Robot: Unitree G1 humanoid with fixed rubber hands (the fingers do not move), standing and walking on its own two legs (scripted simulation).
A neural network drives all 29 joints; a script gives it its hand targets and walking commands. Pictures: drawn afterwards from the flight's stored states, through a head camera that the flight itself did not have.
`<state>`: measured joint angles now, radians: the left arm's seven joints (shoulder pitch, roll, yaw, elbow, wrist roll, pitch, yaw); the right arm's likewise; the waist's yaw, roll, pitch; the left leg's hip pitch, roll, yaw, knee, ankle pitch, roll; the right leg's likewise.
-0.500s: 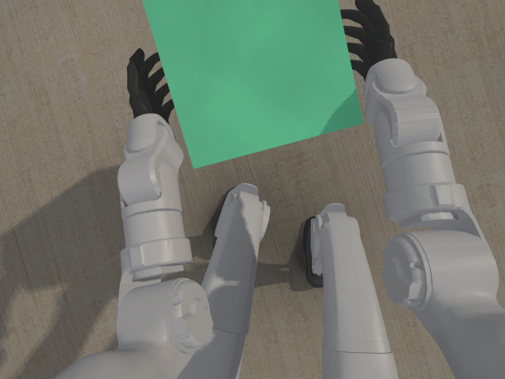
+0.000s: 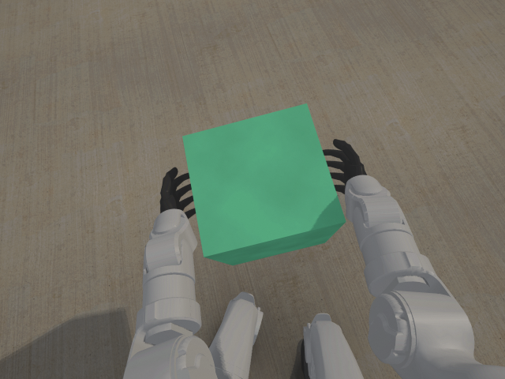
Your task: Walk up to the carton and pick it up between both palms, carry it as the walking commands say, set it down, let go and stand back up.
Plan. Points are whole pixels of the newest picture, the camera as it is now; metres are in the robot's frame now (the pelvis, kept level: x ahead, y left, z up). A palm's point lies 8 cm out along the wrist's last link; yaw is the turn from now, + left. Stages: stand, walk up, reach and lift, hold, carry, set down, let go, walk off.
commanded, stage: reach and lift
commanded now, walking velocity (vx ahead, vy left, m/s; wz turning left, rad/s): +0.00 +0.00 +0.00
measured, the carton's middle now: (263, 197) +0.43 +0.08 -0.11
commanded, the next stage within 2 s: none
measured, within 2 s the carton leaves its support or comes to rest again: neither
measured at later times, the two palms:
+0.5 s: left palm (158, 190) +0.35 +0.22 +0.04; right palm (362, 180) +0.42 -0.07 +0.02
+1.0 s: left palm (144, 176) +0.34 +0.20 +0.12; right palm (398, 165) +0.40 -0.09 +0.11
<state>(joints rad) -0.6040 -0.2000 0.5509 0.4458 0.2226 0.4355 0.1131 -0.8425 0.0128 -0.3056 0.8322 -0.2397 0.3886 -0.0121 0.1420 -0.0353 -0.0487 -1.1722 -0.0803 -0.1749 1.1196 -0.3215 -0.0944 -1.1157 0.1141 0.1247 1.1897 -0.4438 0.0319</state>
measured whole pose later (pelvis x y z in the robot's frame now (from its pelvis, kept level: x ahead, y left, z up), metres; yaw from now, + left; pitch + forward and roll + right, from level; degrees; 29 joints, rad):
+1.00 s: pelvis +0.06 +0.00 +0.11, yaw -2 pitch +2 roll +1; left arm -0.33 -0.17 0.35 0.36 0.25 0.61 0.07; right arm -0.40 0.09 -0.18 0.56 -0.25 0.54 -0.01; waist 0.20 -0.01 -0.03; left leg -0.32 -0.01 -0.13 0.44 -0.16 -0.06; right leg -0.29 0.07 0.19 0.51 -0.25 0.00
